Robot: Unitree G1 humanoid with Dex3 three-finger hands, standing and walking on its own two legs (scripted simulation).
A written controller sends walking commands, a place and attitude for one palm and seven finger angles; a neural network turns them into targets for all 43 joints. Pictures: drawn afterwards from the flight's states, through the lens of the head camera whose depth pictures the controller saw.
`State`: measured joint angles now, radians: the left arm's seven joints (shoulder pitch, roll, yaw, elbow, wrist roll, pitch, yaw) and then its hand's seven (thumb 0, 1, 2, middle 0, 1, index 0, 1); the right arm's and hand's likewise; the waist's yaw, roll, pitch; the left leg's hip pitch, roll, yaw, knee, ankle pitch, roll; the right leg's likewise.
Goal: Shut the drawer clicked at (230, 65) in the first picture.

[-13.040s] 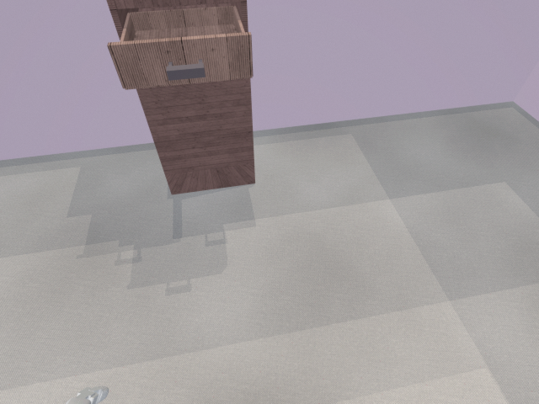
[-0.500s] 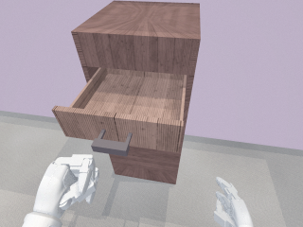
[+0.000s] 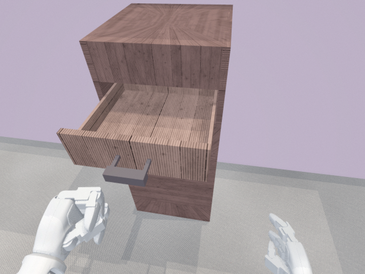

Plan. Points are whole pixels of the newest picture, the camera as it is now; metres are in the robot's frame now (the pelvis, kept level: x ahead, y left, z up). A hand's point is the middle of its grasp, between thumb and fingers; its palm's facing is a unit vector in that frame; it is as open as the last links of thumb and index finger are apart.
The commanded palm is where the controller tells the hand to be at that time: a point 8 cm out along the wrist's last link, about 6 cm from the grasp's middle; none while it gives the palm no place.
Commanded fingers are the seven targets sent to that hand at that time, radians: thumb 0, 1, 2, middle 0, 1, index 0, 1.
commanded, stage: bring the fist close to the handle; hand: left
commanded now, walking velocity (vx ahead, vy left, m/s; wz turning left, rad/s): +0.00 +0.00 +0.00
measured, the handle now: (129, 168) +0.35 +0.18 +0.05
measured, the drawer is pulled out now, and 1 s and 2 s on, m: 0.25 0.25 0.20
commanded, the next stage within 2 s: push the drawer shut in 1.30 s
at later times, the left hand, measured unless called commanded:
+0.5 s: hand (118, 218) +0.20 +0.15 +0.09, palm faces -0.04 -1.00 -0.06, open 3.3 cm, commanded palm +0.18 +0.20 +0.09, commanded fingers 0.00 0.90 0.90 -1.40 -1.60 -1.40 -1.60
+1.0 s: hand (135, 209) +0.24 +0.13 +0.04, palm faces -0.07 -1.00 -0.04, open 3.3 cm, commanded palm +0.22 +0.19 +0.05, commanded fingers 0.00 0.90 0.90 -1.40 -1.60 -1.40 -1.60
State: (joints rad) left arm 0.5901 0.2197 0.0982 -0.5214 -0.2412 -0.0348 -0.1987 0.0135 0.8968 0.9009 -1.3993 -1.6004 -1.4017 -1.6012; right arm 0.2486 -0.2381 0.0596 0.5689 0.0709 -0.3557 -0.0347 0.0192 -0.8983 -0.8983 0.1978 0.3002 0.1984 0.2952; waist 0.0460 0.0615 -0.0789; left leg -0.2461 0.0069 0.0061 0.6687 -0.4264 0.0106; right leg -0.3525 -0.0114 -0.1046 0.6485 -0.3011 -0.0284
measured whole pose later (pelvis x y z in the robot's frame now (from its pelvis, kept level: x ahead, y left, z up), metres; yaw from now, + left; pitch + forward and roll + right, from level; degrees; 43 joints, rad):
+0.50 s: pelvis -0.01 +0.00 -0.01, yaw +0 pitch +4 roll +0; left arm 0.45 0.19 0.06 -0.26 -0.21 -0.18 -0.18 0.01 0.90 0.90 -1.40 -1.60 -1.40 -1.60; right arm 0.27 -0.25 0.04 0.59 0.04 -0.34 -0.03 0.02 -0.90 -0.90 0.20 0.30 0.20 0.30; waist 0.01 0.04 -0.06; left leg -0.36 0.00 0.01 0.73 -0.43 0.01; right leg -0.47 -0.02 -0.10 0.71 -0.31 -0.03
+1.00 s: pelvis -0.01 +0.01 -0.02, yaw +0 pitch +9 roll +0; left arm 0.25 0.15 0.00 -0.04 -0.15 -0.27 -0.11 0.01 0.90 0.90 -1.40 -1.60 -1.40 -1.60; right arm 0.26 -0.25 0.04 0.55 0.02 -0.25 0.00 0.02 -0.90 -0.90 0.20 0.30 0.20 0.30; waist -0.01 0.03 -0.07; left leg -0.52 -0.02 0.03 0.85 -0.48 0.02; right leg -0.64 -0.04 -0.08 0.83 -0.35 -0.02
